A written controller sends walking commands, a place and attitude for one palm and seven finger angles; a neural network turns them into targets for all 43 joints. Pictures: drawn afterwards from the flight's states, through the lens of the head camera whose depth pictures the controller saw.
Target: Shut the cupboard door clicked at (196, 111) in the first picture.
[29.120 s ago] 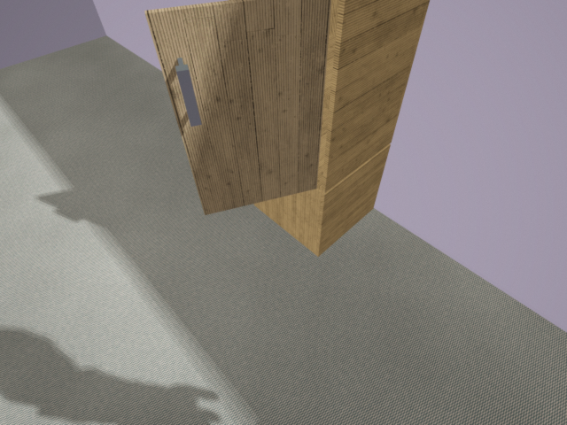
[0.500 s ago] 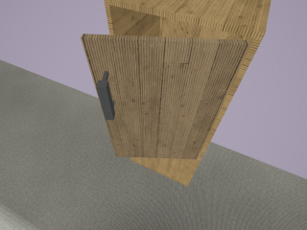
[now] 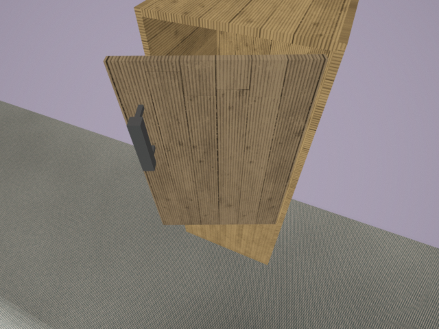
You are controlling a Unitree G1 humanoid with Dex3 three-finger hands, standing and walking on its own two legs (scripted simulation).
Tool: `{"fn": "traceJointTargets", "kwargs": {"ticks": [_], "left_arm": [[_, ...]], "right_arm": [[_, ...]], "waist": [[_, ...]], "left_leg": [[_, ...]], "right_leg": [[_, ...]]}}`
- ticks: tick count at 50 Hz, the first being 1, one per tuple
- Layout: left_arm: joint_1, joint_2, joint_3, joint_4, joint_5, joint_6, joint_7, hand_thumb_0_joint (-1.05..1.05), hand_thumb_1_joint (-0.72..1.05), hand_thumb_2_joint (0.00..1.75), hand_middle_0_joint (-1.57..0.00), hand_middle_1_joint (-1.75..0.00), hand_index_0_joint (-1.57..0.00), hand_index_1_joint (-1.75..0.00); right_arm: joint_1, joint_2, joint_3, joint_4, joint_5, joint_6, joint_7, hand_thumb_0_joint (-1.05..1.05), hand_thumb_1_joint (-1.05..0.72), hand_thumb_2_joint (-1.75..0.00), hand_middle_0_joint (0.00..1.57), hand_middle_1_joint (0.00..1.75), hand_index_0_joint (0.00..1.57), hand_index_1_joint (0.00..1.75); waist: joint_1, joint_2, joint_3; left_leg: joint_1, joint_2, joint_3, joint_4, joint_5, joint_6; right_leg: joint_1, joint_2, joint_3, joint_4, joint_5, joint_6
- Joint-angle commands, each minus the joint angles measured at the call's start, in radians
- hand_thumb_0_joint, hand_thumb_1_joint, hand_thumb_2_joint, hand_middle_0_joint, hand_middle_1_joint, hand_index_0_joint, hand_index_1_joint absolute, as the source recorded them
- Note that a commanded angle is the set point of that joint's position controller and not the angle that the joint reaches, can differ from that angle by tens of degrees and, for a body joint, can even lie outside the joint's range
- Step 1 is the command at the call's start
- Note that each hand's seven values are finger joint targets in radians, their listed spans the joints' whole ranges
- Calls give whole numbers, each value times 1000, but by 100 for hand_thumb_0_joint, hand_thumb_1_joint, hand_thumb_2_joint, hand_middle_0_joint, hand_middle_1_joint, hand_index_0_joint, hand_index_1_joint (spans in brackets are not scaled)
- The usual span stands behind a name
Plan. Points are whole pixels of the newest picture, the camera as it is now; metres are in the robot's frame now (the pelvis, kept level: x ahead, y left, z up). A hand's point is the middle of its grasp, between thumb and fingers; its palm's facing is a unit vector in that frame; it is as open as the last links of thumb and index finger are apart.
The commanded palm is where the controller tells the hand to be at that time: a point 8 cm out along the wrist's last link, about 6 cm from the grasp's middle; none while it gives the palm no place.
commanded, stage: come to a stop and stand still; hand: left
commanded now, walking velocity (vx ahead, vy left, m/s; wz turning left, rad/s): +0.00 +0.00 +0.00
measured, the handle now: (144, 138) +0.46 +0.17 +0.09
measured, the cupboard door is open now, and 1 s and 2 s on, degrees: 24 24 24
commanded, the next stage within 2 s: look again from close up in 0.50 s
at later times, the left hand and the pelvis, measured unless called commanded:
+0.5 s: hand out of the picture +0.03 +0.17 -0.17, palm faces +0.03 -0.97 -0.23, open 7.2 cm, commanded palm none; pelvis +0.01 -0.01 +0.00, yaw +1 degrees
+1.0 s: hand out of the picture +0.02 +0.16 -0.17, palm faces +0.03 -0.98 -0.20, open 7.3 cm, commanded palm none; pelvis +0.02 -0.01 +0.00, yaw +1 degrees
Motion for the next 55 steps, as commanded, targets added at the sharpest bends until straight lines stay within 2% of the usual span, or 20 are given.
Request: {"fn": "traceJointTargets", "kwargs": {"ticks": [1, 2, 3, 4, 5, 6, 7, 9, 10, 11, 15, 22, 31, 34, 37, 39, 47, 55], "left_arm": [[122, 77, 22, -91, 27, -4, -20, 0, 90, 90, -20, -30, -20, -30], [130, 82, 15, -80, 31, -35, -27, 0, 90, 90, -20, -30, -20, -30], [94, 119, 12, -82, 26, -57, -22, 0, 90, 90, -20, -30, -20, -30], [21, 157, 12, -94, 17, -55, -25, 0, 90, 90, -20, -30, -20, -30], [-23, 171, 15, -111, 20, -49, -27, 0, 90, 90, -20, -30, -20, -30], [-46, 166, 16, -113, 14, -52, -24, 0, 90, 90, -20, -30, -20, -30], [-52, 145, 11, -106, 11, -50, -24, 0, 90, 90, -20, -30, -20, -30], [-40, 131, 4, -93, 9, -49, -25, 0, 90, 90, -20, -30, -20, -30], [-22, 128, 3, -88, 7, -51, -25, 0, 90, 90, -20, -30, -20, -30], [-13, 130, 1, -78, 6, -52, -25, 0, 90, 90, -20, -30, -20, -30], [-4, 136, 2, -61, 4, -56, -24, 0, 90, 90, -20, -30, -20, -30], [-23, 150, 0, -49, 6, -51, -25, 0, 90, 90, -20, -30, -20, -30], [-23, 163, -1, -27, 6, -55, -26, 0, 90, 90, -20, -30, -20, -30], [-22, 162, -2, -21, 7, -53, -26, 0, 90, 90, -20, -30, -20, -30], [-16, 161, -2, -15, 7, -53, -25, 0, 90, 90, -20, -30, -20, -30], [-17, 158, -4, -11, 7, -51, -26, 0, 90, 90, -20, -30, -20, -30], [-14, 161, -2, -11, 7, -52, -26, 0, 90, 90, -20, -30, -20, -30], [-22, 165, 3, -14, 7, -53, -25, 0, 90, 90, -20, -30, -20, -30]], "right_arm": [[-152, -123, -22, -134, -16, 21, 17, 0, -90, -90, 20, 30, 20, 30], [-107, -118, -17, -120, -13, 20, 25, 0, -90, -90, 20, 30, 20, 30], [-6, -68, -9, -104, 0, 17, 26, 0, -90, -90, 20, 30, 20, 30], [58, -55, -4, -66, -7, 23, 30, 0, -90, -90, 20, 30, 20, 30], [109, -33, -3, -35, -7, 22, 35, 0, -90, -90, 20, 30, 20, 30], [119, -44, -2, -15, -12, 25, 36, 0, -90, -90, 20, 30, 20, 30], [120, -60, -2, -4, -12, 21, 35, 0, -90, -90, 20, 30, 20, 30], [91, -65, 3, 1, -10, 7, 34, 0, -90, -90, 20, 30, 20, 30], [75, -77, 5, 2, -8, 0, 32, 0, -90, -90, 20, 30, 20, 30], [64, -86, 8, 4, -6, -5, 31, 0, -90, -90, 20, 30, 20, 30], [46, -98, 10, 23, -3, -14, 24, 0, -90, -90, 20, 30, 20, 30], [15, -108, 11, 45, -2, -7, 23, 0, -90, -90, 20, 30, 20, 30], [-15, -126, 9, 60, 0, -7, 19, 0, -90, -90, 20, 30, 20, 30], [-22, -122, 9, 64, 1, -5, 17, 0, -90, -90, 20, 30, 20, 30], [-27, -132, 9, 67, 1, -6, 17, 0, -90, -90, 20, 30, 20, 30], [-31, -123, 10, 70, 1, -4, 16, 0, -90, -90, 20, 30, 20, 30], [-32, -130, 8, 74, 0, -5, 15, 0, -90, -90, 20, 30, 20, 30], [-33, -131, 6, 79, 0, -8, 13, 0, -90, -90, 20, 30, 20, 30]], "waist": [[129, -7, 84], [107, -196, 89], [35, -332, 69], [-8, -197, 28], [-36, -96, 3], [-37, -166, 35], [-31, -152, 61], [-3, -38, 100], [10, -16, 86], [18, -27, 63], [25, -18, 20], [24, -30, 40], [21, -25, -7], [23, -30, 9], [23, -29, -3], [24, -15, 20], [24, -42, 12], [29, -31, 3]], "left_leg": [[-431, 210, -235, -116, -224, 84], [-365, 103, -149, 14, -173, 23], [-290, 18, -99, 133, -153, -19], [-91, 12, -102, 127, -118, -25], [12, -8, -100, 96, -101, -24], [1, 16, -116, 83, -59, -19], [-17, 31, -131, 42, -30, -12], [-80, 70, -168, -67, -9, -1], [-98, 80, -180, -92, 13, 3], [-99, 87, -178, -104, 38, 4], [-58, 89, -156, -112, 115, -3], [-36, 91, -148, -130, 102, -10], [25, 97, -137, -120, 178, -14], [27, 102, -136, -126, 183, -14], [39, 101, -136, -124, 186, -15], [30, 102, -136, -133, 171, -15], [32, 100, -137, -134, 158, -17], [40, 105, -134, -133, 208, -16]], "right_leg": [[120, -124, 139, 141, -142, -68], [104, -132, 194, -106, -104, -64], [34, -274, 427, -238, -132, -127], [-104, -329, 425, -287, -210, -173], [-199, -281, 374, -272, -361, -156], [-210, -226, 333, -250, -357, -131], [-189, -199, 302, -221, -294, -116], [-109, -159, 245, -172, -153, -94], [-50, -151, 236, -151, -74, -87], [0, -150, 227, -138, -8, -83], [76, -162, 223, -133, 132, -82], [77, -171, 221, -156, 142, -80], [111, -183, 222, -157, 250, -80], [107, -181, 216, -162, 250, -80], [113, -185, 221, -163, 260, -80], [103, -181, 219, -170, 237, -79], [112, -185, 226, -178, 243, -80], [128, -186, 215, -166, 282, -79]]}}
